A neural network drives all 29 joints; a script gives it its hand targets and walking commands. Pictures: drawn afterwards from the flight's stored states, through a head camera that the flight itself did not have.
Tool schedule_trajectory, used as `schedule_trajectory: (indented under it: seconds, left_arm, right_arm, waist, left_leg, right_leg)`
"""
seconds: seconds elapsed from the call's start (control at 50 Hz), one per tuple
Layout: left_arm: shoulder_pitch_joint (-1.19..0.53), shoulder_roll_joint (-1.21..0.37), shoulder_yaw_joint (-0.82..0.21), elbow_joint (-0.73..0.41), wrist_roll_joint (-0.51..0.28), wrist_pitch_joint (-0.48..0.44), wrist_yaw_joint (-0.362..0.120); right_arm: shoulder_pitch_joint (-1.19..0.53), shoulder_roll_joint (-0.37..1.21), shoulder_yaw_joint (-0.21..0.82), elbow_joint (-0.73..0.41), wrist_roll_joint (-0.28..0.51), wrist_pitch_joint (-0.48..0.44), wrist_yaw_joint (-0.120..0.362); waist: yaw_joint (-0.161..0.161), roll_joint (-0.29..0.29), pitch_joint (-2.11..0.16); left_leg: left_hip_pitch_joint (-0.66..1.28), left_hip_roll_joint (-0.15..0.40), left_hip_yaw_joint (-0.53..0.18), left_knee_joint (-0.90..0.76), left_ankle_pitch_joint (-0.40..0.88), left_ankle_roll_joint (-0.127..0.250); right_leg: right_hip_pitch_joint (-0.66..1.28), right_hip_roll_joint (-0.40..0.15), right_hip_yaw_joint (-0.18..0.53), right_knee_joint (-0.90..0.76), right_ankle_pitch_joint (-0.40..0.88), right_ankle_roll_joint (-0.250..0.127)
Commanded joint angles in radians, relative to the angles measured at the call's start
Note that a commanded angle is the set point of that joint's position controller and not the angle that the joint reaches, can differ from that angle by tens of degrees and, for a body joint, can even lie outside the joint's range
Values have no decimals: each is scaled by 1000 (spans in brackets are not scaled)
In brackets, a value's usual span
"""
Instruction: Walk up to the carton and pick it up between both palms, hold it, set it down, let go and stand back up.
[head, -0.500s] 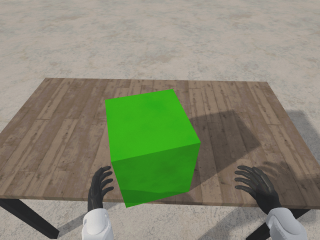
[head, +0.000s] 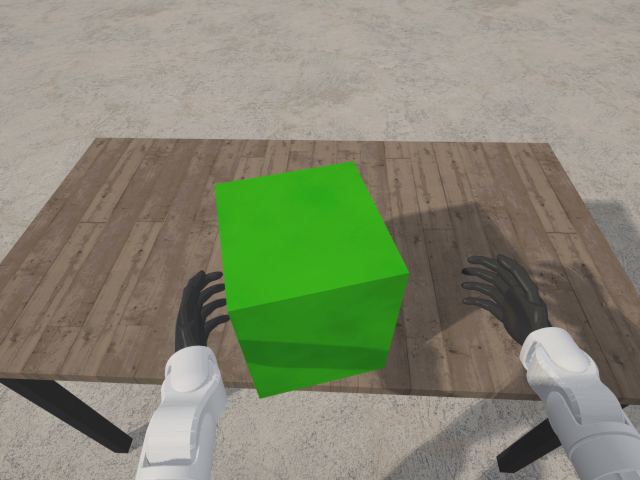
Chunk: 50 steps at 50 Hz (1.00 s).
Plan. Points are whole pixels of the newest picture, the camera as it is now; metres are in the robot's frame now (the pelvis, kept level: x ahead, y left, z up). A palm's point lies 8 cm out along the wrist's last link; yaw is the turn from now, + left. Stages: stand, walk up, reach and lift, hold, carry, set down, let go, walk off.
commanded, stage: reach and lift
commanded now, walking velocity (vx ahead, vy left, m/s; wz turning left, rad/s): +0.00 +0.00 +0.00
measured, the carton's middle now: (305, 282) +0.40 +0.10 +0.01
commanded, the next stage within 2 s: none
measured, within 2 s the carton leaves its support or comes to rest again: neither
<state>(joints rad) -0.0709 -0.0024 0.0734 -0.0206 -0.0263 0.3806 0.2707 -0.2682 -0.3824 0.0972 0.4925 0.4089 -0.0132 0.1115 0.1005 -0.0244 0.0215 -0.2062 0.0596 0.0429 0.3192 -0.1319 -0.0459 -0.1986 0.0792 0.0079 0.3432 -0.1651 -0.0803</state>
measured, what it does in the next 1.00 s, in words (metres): stands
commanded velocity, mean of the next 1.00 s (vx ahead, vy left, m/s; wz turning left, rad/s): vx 0.00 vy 0.00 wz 0.00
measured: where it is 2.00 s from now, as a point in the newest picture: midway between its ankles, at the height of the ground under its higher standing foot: outside the picture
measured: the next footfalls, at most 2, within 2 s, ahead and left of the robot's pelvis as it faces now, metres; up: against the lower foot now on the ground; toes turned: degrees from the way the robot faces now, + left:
none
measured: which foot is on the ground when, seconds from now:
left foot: down 0.00-1.00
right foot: down 0.00-1.00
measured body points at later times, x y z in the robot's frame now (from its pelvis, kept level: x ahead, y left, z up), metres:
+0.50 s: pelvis +0.00 +0.00 +0.00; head +0.04 -0.01 +0.45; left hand +0.33 +0.24 +0.11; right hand +0.44 -0.15 +0.11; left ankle +0.02 +0.15 -0.75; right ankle +0.01 -0.07 -0.75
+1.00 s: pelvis +0.00 +0.01 +0.00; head +0.06 +0.00 +0.44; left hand +0.37 +0.25 +0.14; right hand +0.49 -0.12 +0.15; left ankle +0.02 +0.15 -0.75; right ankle +0.01 -0.07 -0.75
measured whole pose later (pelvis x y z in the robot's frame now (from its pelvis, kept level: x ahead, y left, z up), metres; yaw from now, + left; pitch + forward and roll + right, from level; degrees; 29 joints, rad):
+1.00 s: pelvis +0.00 +0.01 +0.00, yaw +1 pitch +10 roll +0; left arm -0.63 0.07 0.18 0.14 -0.11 0.70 0.25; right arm -0.90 -0.48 0.12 0.77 0.44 0.29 0.06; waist 0.18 0.02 -0.07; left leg -0.40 0.05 0.00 0.36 -0.13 -0.04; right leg -0.36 0.08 -0.01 0.33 -0.14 -0.07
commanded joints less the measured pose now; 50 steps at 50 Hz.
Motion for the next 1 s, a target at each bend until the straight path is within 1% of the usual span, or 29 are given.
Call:
schedule_trajectory:
  seconds: [0.0, 0.02, 0.04, 0.06, 0.08, 0.1, 0.12, 0.14, 0.16, 0.18, 0.2, 0.22, 0.24, 0.26, 0.28, 0.3, 0.32, 0.34, 0.36, 0.38, 0.4, 0.42, 0.44, 0.48, 0.54, 0.6, 0.76, 0.98]
  left_arm:
    - [-314, 45, 22, -271, 0, 13, -14]
    - [-317, 51, 28, -265, 0, 28, -18]
    - [-338, 55, 38, -271, -2, 37, -21]
    - [-359, 60, 44, -266, -8, 47, -24]
    - [-385, 69, 51, -273, -19, 57, -24]
    - [-401, 67, 51, -238, -27, 74, -28]
    - [-444, 77, 49, -258, -37, 80, -25]
    - [-452, 87, 60, -227, -42, 93, -23]
    - [-485, 94, 68, -241, -38, 105, -21]
    - [-501, 101, 75, -240, -37, 120, -18]
    - [-518, 102, 70, -251, -39, 136, -16]
    - [-534, 105, 73, -282, -50, 150, -13]
    - [-538, 114, 80, -284, -44, 165, -11]
    - [-556, 121, 85, -266, -46, 182, -17]
    - [-575, 124, 89, -266, -55, 193, -24]
    - [-595, 132, 97, -265, -50, 199, -27]
    - [-602, 126, 102, -239, -52, 207, -32]
    - [-587, 125, 102, -244, -54, 210, -35]
    - [-607, 138, 108, -239, -52, 214, -38]
    - [-631, 145, 113, -233, -55, 217, -40]
    - [-640, 142, 106, -243, -57, 222, -39]
    - [-685, 111, 98, -211, -50, 232, -37]
    - [-683, 115, 104, -202, -43, 238, -38]
    - [-697, 127, 106, -199, -49, 242, -43]
    - [-732, 141, 113, -213, -53, 244, -47]
    - [-765, 151, 119, -214, -50, 250, -48]
    - [-878, 166, 115, -165, -71, 264, -36]
    - [-1047, 191, 118, -24, -82, 256, -19]
  right_arm:
    - [-367, -212, -80, -228, 8, -5, -25]
    - [-387, -217, -75, -234, 5, 6, -33]
    - [-403, -214, -75, -224, 5, 17, -39]
    - [-435, -217, -75, -226, 6, 27, -43]
    - [-467, -216, -77, -251, 7, 35, -46]
    - [-482, -203, -72, -241, 7, 52, -50]
    - [-508, -205, -85, -255, 9, 65, -48]
    - [-517, -198, -74, -248, 5, 81, -50]
    - [-547, -195, -73, -243, 12, 97, -52]
    - [-564, -203, -73, -225, 13, 112, -52]
    - [-585, -212, -71, -213, 16, 125, -51]
    - [-613, -224, -76, -228, 24, 132, -51]
    - [-621, -232, -81, -222, 25, 140, -54]
    - [-634, -232, -77, -201, 25, 155, -60]
    - [-661, -235, -75, -203, 28, 162, -63]
    - [-670, -242, -79, -201, 26, 168, -67]
    - [-697, -236, -73, -188, 26, 176, -69]
    - [-685, -233, -72, -172, 27, 179, -70]
    - [-714, -236, -74, -189, 24, 180, -74]
    - [-744, -241, -84, -194, 21, 181, -76]
    - [-744, -247, -88, -175, 25, 187, -75]
    - [-767, -238, -72, -101, 12, 200, -72]
    - [-772, -238, -71, -98, 16, 202, -70]
    - [-801, -248, -67, -100, 23, 205, -70]
    - [-850, -264, -67, -103, 30, 204, -71]
    - [-896, -276, -67, -97, 35, 207, -71]
    - [-1027, -297, -64, -44, 37, 229, -62]
    - [-1199, -307, -52, 111, 29, 249, -40]
  waist:
    - [4, -38, -399]
    - [2, -55, -388]
    - [2, -61, -397]
    - [6, -72, -398]
    - [11, -78, -416]
    - [15, -77, -389]
    - [21, -64, -415]
    - [28, -88, -407]
    - [35, -78, -406]
    - [38, -65, -411]
    - [45, -48, -432]
    - [42, -45, -480]
    - [41, -28, -487]
    - [28, -33, -481]
    - [28, -31, -501]
    - [25, -17, -505]
    - [31, -38, -495]
    - [28, -39, -501]
    - [33, -38, -519]
    - [34, -47, -542]
    - [32, -22, -559]
    - [34, -44, -511]
    - [34, -40, -517]
    - [35, -51, -540]
    - [38, -49, -593]
    - [46, -47, -627]
    - [66, -50, -693]
    - [89, -62, -751]
  left_leg:
    - [215, -46, -14, 24, 254, 60]
    - [199, -49, -16, 23, 257, 63]
    - [186, -51, -16, 17, 245, 63]
    - [172, -50, -15, 11, 228, 66]
    - [158, -50, -11, 8, 217, 68]
    - [131, -51, -15, 2, 178, 72]
    - [121, -48, -17, -5, 146, 68]
    - [86, -50, -15, -4, 118, 73]
    - [73, -49, -18, -9, 110, 71]
    - [82, -48, -18, -6, 126, 65]
    - [95, -47, -14, -3, 150, 61]
    - [118, -45, -13, 10, 192, 59]
    - [132, -46, -13, 20, 218, 55]
    - [132, -47, -18, 24, 217, 52]
    - [132, -49, -18, 27, 222, 48]
    - [121, -52, -20, 29, 222, 42]
    - [106, -52, -21, 22, 208, 48]
    - [115, -54, -24, 20, 223, 48]
    - [104, -56, -20, 23, 228, 47]
    - [84, -56, -23, 23, 209, 46]
    - [88, -54, -26, 24, 223, 39]
    - [73, -44, -36, 29, 200, 41]
    - [75, -44, -37, 25, 190, 39]
    - [80, -44, -38, 26, 211, 38]
    - [83, -49, -41, 38, 257, 29]
    - [79, -50, -42, 44, 281, 22]
    - [60, -47, -39, 58, 286, 15]
    - [4, -47, -36, 64, 274, 7]
  right_leg:
    - [91, -45, 71, -45, 264, 33]
    - [113, -49, 72, -36, 309, 45]
    - [127, -54, 81, -31, 320, 53]
    - [132, -52, 75, -29, 304, 57]
    - [134, -51, 74, -27, 294, 58]
    - [134, -64, 88, -36, 257, 62]
    - [130, -65, 91, -35, 205, 60]
    - [141, -82, 115, -41, 179, 75]
    - [136, -85, 117, -39, 176, 81]
    - [136, -78, 104, -34, 176, 76]
    - [126, -64, 91, -27, 190, 66]
    - [127, -55, 81, -20, 220, 63]
    - [125, -50, 70, -13, 246, 59]
    - [129, -59, 80, -17, 266, 68]
    - [129, -55, 76, -12, 283, 71]
    - [144, -66, 86, -10, 313, 80]
    - [153, -64, 82, -10, 311, 85]
    - [158, -59, 75, -6, 332, 84]
    - [168, -60, 76, 1, 358, 87]
    - [174, -61, 77, 6, 341, 94]
    - [174, -58, 69, 9, 340, 89]
    - [136, -64, 74, -2, 359, 91]
    - [144, -66, 77, -4, 372, 91]
    - [158, -61, 68, 4, 408, 98]
    - [179, -59, 60, 18, 484, 108]
    - [189, -56, 52, 26, 516, 112]
    - [169, -42, 38, 26, 483, 104]
    - [164, -35, 27, 37, 469, 109]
